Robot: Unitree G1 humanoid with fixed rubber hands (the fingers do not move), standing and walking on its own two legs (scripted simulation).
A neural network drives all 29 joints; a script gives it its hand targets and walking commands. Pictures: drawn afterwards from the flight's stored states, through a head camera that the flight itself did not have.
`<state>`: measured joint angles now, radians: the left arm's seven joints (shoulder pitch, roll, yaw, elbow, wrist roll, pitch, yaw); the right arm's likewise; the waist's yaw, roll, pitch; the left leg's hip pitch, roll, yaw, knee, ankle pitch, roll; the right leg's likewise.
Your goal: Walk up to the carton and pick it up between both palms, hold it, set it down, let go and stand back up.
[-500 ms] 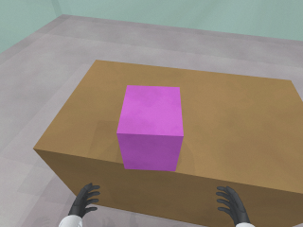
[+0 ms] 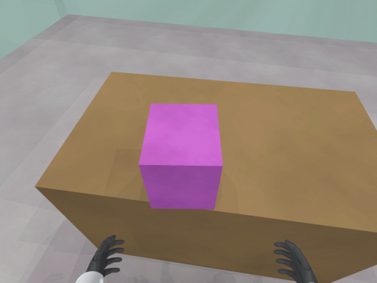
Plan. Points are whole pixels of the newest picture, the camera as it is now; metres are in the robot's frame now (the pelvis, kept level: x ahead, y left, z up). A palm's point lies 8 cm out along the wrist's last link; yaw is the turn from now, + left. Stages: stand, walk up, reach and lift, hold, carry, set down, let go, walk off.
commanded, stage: let go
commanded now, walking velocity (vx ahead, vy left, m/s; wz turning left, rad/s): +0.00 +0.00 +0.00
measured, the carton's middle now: (183, 157) +0.43 +0.05 -0.02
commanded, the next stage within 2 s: stand in 0.52 s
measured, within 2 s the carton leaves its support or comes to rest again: neither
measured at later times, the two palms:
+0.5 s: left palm (99, 276) +0.15 +0.22 -0.09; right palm out of the picture +0.14 -0.23 -0.08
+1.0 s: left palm out of the picture +0.08 +0.23 -0.13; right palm out of the picture -0.02 -0.24 -0.15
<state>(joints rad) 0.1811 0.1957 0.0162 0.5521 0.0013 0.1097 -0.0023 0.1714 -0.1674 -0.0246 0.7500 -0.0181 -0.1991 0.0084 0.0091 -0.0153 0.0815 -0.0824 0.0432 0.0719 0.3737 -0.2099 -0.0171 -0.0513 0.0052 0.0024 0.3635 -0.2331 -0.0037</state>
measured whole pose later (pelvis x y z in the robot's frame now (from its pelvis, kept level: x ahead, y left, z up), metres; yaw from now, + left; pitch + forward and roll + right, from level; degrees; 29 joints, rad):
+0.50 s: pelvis -0.01 +0.00 +0.00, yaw +0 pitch -5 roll +0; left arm 0.18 0.19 0.01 0.55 0.00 0.13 0.01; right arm 0.18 -0.18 -0.04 0.71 -0.02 -0.17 0.02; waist 0.00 -0.02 0.09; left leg -0.10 0.04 0.07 0.41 -0.22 -0.02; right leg -0.08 0.00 0.00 0.42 -0.25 -0.01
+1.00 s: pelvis -0.01 +0.01 -0.01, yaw -5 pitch +1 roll +0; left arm 0.34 0.16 0.02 0.76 0.03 -0.02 0.01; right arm 0.35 -0.22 -0.06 0.92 -0.02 0.03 0.00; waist -0.02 0.01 -0.05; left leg -0.28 0.06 0.15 0.56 -0.29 0.00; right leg -0.30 0.02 0.09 0.57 -0.29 0.02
